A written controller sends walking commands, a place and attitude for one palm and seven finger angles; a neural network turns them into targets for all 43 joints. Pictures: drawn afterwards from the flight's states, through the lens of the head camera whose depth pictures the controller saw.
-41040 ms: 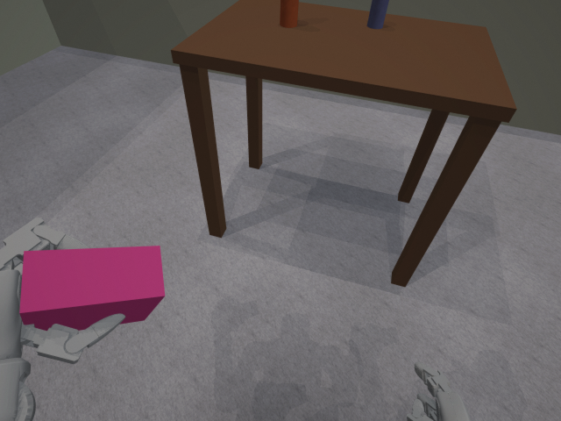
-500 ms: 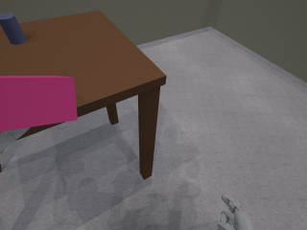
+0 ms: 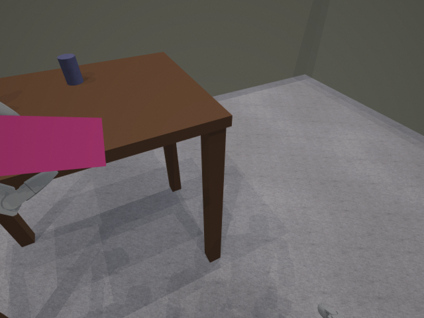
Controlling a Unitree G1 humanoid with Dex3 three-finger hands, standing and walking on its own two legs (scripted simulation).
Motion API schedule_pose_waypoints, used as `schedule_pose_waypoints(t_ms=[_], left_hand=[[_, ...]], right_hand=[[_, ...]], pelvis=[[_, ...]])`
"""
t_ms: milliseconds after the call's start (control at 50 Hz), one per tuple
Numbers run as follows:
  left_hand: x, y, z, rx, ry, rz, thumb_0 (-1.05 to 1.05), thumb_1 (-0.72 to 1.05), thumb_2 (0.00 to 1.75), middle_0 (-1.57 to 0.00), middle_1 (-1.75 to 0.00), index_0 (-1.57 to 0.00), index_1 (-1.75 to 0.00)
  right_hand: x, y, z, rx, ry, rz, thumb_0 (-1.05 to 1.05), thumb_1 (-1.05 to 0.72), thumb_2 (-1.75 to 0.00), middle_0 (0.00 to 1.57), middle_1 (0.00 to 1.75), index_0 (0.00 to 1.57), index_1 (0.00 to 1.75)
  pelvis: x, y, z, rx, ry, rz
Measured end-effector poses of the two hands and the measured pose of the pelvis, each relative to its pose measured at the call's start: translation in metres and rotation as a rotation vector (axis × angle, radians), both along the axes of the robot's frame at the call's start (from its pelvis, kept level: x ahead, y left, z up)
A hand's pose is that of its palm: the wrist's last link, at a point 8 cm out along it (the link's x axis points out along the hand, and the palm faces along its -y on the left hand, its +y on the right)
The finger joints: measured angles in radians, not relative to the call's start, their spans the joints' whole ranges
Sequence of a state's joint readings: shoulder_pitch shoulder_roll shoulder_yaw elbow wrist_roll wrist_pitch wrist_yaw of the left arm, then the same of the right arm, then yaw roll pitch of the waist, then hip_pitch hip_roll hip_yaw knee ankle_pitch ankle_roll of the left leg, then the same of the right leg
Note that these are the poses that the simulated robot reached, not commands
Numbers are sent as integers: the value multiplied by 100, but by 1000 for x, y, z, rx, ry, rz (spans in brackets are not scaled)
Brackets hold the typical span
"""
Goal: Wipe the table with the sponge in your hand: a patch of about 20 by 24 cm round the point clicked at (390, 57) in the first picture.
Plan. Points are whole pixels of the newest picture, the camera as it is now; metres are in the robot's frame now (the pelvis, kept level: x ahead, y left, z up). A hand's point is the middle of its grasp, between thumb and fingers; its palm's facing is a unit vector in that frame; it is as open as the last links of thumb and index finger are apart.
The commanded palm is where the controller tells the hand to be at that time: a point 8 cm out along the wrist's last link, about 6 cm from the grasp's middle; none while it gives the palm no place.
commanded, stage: stop stepping back and stand still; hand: left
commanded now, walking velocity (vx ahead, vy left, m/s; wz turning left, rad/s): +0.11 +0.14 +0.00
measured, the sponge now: (54, 147) +0.24 +0.20 +0.29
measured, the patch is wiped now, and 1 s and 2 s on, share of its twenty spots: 1.00 1.00 1.00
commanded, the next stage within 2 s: stand and wait in 0.22 s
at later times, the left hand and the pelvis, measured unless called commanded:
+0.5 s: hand (7, 139) +0.24 +0.25 +0.30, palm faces +0.57 -0.77 -0.29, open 9.7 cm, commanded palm +0.17 +0.30 +0.30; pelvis +0.02 +0.01 +0.00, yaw +2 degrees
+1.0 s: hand out of the picture +0.23 +0.26 +0.29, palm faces +0.52 -0.79 -0.31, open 9.7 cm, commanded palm +0.17 +0.31 +0.30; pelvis +0.01 +0.03 +0.01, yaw +0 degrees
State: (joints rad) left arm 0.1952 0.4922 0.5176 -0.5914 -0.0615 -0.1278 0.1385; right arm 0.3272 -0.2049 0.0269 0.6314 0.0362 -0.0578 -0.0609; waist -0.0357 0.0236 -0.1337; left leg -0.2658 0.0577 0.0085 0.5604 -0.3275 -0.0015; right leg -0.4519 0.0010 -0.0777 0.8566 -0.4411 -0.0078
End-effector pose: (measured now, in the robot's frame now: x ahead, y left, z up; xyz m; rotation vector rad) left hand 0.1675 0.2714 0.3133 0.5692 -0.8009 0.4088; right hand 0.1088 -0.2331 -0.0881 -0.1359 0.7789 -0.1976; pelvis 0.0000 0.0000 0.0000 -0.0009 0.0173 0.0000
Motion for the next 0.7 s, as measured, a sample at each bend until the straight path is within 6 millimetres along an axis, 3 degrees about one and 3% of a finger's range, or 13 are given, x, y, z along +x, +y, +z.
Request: schedule_pose_waypoints(t_ms=[60,120,200,280,440,580,700], left_hand=[[-8,-2,-3,32,-23,51,-1,-50,108,-77,-139,-79,-137],[-10,-3,-7,-13,-4,43,-1,-50,108,-77,-139,-79,-137],[-11,-3,-8,-14,25,30,-1,-50,108,-77,-139,-79,-137],[-7,-3,-7,16,-13,0,-1,-51,108,-77,-139,-79,-137],[20,15,-8,-46,-9,53,-1,-51,108,-77,-139,-79,-137],[32,17,-19,-20,62,9,-1,-50,108,-77,-139,-79,-137],[31,22,-13,10,41,4,-1,-51,108,-77,-139,-79,-137]], right_hand=[[6,-1,-21,5,34,70,1,-91,-90,20,30,20,30],[13,-3,-28,8,83,94,1,-91,-90,21,30,20,30],[26,-2,-12,2,60,69,1,-91,-90,21,30,20,30],[47,0,-1,-41,-21,66,1,-91,-90,21,30,20,30],[79,17,8,5,-64,88,1,-91,-90,20,30,20,30],[90,27,15,-1,-49,86,1,-91,-90,20,30,20,30],[92,36,19,-4,-40,92,1,-91,-90,20,30,20,30]], pelvis=[[-5,-9,-16,1,-8,32],[-9,-7,-13,-20,-31,42],[-6,-4,-4,13,-35,26],[-1,4,-9,0,-36,27],[18,5,-4,-15,-29,37],[27,17,1,-11,-26,18],[26,21,4,-16,-27,10]])
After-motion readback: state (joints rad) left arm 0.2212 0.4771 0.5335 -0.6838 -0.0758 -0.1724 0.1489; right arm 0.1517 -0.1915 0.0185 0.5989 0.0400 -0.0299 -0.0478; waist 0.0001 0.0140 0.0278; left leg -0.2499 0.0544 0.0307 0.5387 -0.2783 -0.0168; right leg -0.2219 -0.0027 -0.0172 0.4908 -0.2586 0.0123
